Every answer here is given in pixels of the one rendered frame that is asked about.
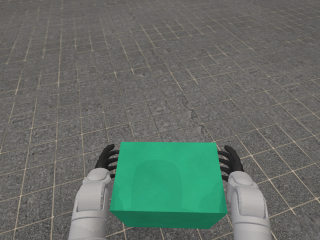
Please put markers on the carton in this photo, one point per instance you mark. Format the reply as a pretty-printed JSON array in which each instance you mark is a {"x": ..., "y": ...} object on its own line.
[{"x": 168, "y": 185}]

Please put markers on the left robot hand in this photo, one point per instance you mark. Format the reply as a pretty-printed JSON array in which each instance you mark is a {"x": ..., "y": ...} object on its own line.
[{"x": 104, "y": 160}]

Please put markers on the right robot hand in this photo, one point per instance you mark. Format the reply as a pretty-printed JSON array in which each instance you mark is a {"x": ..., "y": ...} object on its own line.
[{"x": 234, "y": 162}]

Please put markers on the robot right forearm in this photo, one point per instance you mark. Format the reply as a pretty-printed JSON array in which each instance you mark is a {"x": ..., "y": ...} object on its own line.
[{"x": 249, "y": 211}]

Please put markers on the robot left forearm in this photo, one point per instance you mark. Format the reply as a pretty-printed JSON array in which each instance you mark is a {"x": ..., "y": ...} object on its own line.
[{"x": 91, "y": 207}]

